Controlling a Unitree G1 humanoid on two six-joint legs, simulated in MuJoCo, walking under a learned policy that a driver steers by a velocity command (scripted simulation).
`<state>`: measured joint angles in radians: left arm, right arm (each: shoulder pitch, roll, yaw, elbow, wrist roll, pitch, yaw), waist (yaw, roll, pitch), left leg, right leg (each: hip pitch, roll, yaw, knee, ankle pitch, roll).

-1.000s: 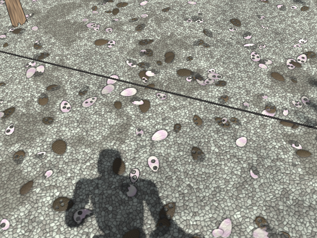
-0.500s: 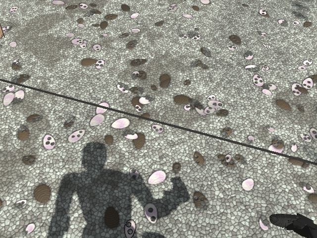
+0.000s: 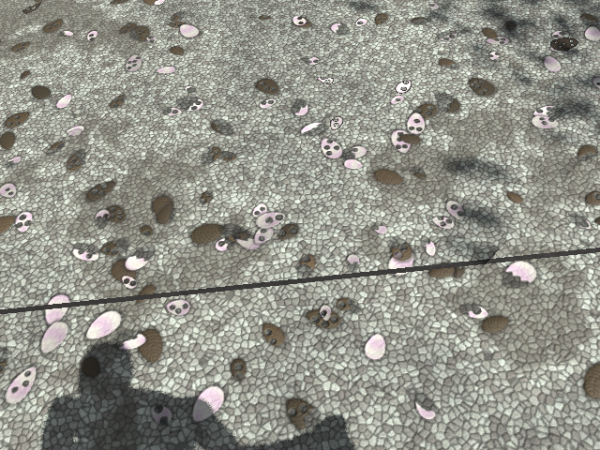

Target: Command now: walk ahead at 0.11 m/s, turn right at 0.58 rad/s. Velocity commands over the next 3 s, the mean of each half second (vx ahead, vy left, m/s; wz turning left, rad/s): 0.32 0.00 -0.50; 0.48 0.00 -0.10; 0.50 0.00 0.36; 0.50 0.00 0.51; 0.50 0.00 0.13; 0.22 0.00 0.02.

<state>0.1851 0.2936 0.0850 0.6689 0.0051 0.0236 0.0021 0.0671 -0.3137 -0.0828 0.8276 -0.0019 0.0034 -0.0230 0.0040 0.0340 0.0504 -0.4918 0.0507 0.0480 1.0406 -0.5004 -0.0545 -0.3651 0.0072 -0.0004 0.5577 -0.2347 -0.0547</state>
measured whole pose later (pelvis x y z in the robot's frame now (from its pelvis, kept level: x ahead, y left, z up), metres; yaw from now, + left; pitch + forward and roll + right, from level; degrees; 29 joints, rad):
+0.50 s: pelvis +0.14 +0.02 +0.01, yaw -14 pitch +2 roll +0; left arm 0.29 0.29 0.06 0.68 -0.02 -0.04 0.01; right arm 0.26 -0.27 -0.07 0.87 0.00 -0.10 0.02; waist -0.02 -0.04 -0.04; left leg -0.21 -0.02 -0.01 0.43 -0.26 0.03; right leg -0.50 0.03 0.10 1.03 -0.38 -0.04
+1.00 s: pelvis +0.37 -0.11 +0.01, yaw -16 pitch +1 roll -1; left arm 0.27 0.26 0.05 0.70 0.00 -0.08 -0.03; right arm 0.23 -0.31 -0.05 0.83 0.02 -0.08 0.01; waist 0.00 0.04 0.03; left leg -0.54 0.10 -0.03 1.12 -0.29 0.01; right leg -0.24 0.06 -0.05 0.37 -0.16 -0.07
